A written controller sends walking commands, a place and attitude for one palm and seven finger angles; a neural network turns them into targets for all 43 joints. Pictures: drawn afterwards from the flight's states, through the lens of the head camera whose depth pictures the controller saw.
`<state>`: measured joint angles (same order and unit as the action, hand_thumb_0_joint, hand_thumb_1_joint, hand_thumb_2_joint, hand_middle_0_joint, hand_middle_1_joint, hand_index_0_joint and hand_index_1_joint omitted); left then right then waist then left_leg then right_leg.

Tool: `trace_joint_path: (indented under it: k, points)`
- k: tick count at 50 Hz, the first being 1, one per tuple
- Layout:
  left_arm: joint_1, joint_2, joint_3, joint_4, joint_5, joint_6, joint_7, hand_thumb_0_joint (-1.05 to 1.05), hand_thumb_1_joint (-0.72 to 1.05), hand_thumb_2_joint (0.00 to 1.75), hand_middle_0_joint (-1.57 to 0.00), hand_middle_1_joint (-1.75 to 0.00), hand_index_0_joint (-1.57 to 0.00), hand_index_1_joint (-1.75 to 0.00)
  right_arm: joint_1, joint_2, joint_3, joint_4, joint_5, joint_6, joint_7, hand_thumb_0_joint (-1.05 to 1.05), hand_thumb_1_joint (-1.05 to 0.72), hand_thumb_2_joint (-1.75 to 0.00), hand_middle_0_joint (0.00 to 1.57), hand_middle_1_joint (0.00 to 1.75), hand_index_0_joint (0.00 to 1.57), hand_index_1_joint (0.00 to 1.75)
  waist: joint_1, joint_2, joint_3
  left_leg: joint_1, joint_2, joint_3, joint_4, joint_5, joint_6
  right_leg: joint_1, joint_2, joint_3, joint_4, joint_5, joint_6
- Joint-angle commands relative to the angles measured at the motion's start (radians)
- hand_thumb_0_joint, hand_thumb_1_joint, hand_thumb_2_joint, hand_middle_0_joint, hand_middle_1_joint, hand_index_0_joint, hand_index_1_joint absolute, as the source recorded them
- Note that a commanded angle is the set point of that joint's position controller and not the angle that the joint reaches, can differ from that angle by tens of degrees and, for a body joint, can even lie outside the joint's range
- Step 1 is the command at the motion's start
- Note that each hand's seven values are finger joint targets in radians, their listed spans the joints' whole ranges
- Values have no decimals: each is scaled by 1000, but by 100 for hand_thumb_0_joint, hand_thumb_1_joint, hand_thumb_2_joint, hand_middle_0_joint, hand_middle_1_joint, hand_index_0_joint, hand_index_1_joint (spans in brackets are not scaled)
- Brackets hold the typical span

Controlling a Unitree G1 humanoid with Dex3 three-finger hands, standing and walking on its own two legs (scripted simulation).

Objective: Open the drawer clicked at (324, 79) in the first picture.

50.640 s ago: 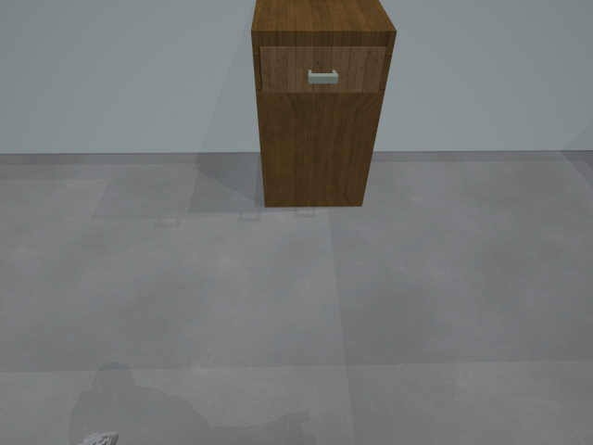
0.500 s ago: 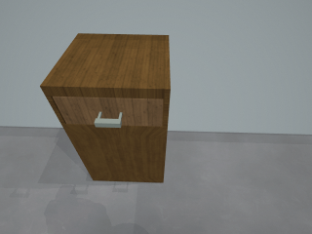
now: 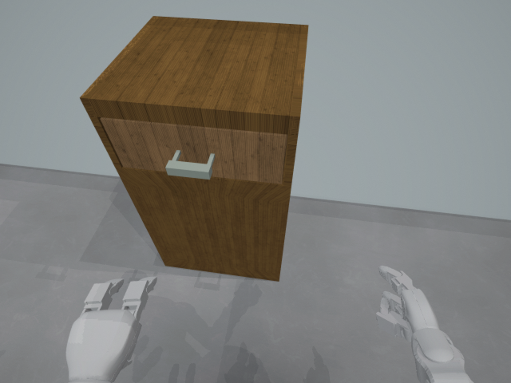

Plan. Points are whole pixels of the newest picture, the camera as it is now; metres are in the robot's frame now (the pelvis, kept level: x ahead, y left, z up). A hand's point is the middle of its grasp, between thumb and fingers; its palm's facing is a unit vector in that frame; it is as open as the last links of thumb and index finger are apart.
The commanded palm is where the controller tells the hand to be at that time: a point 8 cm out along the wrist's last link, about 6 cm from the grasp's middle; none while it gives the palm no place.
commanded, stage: raise the hand with hooked fingers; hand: left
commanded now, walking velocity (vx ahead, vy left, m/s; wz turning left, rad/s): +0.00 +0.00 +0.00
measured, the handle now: (192, 162) +0.56 +0.26 -0.05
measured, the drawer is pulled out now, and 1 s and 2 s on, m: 0.00 0.00 0.00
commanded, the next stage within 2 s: move the hooked fingers above the handle in 1.40 s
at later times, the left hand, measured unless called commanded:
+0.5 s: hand (131, 260) +0.26 +0.24 +0.05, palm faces +0.03 -0.08 -1.00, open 12.0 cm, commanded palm +0.24 +0.24 +0.11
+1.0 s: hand (114, 202) +0.31 +0.27 +0.12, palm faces +0.06 -0.07 -1.00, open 13.8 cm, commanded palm +0.29 +0.27 +0.17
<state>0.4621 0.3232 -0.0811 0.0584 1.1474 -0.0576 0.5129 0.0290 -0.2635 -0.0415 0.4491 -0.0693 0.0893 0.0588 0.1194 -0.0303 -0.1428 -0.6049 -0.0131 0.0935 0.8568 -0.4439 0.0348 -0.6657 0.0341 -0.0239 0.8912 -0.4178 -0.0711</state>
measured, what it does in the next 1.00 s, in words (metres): stands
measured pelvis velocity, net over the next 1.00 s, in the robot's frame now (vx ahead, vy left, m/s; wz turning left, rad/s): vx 0.01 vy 0.03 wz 0.01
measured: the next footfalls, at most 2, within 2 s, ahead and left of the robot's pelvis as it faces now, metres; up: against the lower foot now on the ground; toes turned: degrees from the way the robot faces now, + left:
none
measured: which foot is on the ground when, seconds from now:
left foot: down 0.00-1.00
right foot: down 0.00-1.00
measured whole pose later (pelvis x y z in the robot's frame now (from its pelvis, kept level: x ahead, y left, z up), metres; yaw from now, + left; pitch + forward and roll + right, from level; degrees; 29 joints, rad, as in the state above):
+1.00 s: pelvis +0.01 +0.03 +0.04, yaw +0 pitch +2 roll +0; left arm -0.10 0.44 -0.10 0.12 0.97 0.07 0.12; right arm 0.11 -0.22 0.02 0.59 0.01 0.13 -0.02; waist 0.09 0.07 -0.04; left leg -0.26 -0.06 0.02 0.52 -0.31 0.06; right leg -0.30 0.02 -0.02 0.53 -0.28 -0.03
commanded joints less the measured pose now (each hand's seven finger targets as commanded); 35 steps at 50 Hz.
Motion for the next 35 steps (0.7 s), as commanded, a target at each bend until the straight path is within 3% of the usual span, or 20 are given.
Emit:
trace_joint_path:
  k: [1,3,7,10,11,13,17,20,22,24,30,35]
  points:
    - [-336,180,112,-318,-46,-4,47,0,29,64,-24,-69,-24,-69,-34,-75,-13,-101,-1,-26,-23,0,-90,-90,20,30,20,30,-106,101,-197,193,-39,-132,-11,254,8,23,-5,214,-164,199,-6]
    - [-349,161,80,-295,-82,18,3,0,25,62,-25,-72,-25,-72,-42,-71,-1,-87,1,-20,-35,0,-90,-90,20,30,20,30,-120,101,-174,182,-41,-128,-29,258,15,73,-1,195,-186,237,1]
    - [-230,197,102,-204,-127,64,-101,0,15,58,-25,-78,-25,-78,-47,-60,21,-80,18,-14,-56,0,-90,-90,20,30,20,30,-78,-25,-143,96,-45,-105,-111,269,13,302,-20,202,-245,383,26]
    - [-203,206,114,-177,-141,62,-157,0,8,55,-26,-82,-26,-82,-55,-54,33,-68,27,-17,-63,0,-90,-90,20,30,20,30,-49,-29,-108,82,-43,-104,-171,250,6,365,-31,216,-278,374,30]
    - [-199,227,138,-195,-138,51,-163,0,6,54,-26,-84,-26,-84,-48,-55,31,-61,25,-22,-62,0,-90,-90,20,30,20,30,-42,-1,-122,104,-41,-99,-181,285,6,387,-30,207,-275,420,27]
    - [-193,260,188,-212,-140,33,-160,0,1,52,-26,-87,-26,-87,-49,-58,30,-55,19,-28,-63,0,-90,-90,20,30,20,30,-29,-8,-151,107,-41,-101,-194,324,8,444,-34,208,-267,505,27]
    - [-217,257,213,-244,-145,-10,-130,0,-8,48,-27,-93,-27,-93,-20,-61,8,-36,16,-37,-60,0,-90,-90,20,30,20,30,-34,-7,-198,121,-47,-103,-206,354,7,484,-49,202,-257,615,35]
    - [-279,250,212,-232,-147,-8,-104,0,-15,45,-27,-98,-27,-98,-15,-66,-9,-21,22,-39,-60,0,-90,-90,20,30,20,30,-49,-15,-194,117,-53,-105,-210,336,8,469,-49,192,-262,572,37]
    - [-328,250,198,-243,-145,0,-96,0,-20,43,-28,-100,-28,-100,-14,-73,-20,-17,27,-41,-61,0,-90,-90,20,30,20,30,-51,17,-207,148,-52,-101,-217,351,10,454,-44,177,-265,548,32]
    - [-356,254,193,-235,-153,21,-98,0,-24,41,-28,-103,-28,-103,-14,-77,-24,-13,34,-40,-64,0,-90,-90,20,30,20,30,-54,1,-210,167,-51,-101,-227,360,11,454,-41,165,-272,525,33]
    - [-460,245,131,-223,-156,97,-163,0,-38,35,-29,-112,-29,-112,-33,-82,-19,-13,57,-26,-71,0,-90,-90,20,30,20,30,-50,37,-152,259,-35,-98,-285,401,10,425,-25,109,-310,427,24]
    - [-554,278,135,-204,-154,129,-229,0,-50,30,-30,-120,-30,-120,-35,-77,-4,-18,67,-14,-80,0,-90,-90,20,30,20,30,-36,40,-130,308,-28,-97,-333,433,8,465,-21,90,-342,420,21]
